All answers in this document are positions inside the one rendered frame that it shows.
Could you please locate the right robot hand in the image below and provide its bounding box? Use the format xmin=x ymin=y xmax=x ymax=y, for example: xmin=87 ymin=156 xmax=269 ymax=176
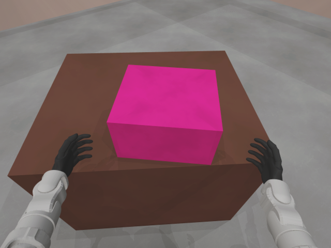
xmin=246 ymin=138 xmax=283 ymax=183

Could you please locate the pedestal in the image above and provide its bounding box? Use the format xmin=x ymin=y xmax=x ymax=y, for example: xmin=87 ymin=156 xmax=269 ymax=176
xmin=7 ymin=51 xmax=270 ymax=230

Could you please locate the left robot hand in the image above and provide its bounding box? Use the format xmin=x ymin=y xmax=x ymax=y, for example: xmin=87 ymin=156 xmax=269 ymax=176
xmin=52 ymin=133 xmax=93 ymax=177

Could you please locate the right robot forearm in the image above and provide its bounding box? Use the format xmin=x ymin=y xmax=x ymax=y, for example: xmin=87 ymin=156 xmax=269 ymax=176
xmin=260 ymin=179 xmax=319 ymax=248

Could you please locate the carton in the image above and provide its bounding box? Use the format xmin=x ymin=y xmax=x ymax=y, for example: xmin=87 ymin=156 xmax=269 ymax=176
xmin=107 ymin=65 xmax=223 ymax=165

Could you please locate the left robot forearm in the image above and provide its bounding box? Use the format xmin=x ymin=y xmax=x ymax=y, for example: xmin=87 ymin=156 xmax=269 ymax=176
xmin=0 ymin=170 xmax=69 ymax=248

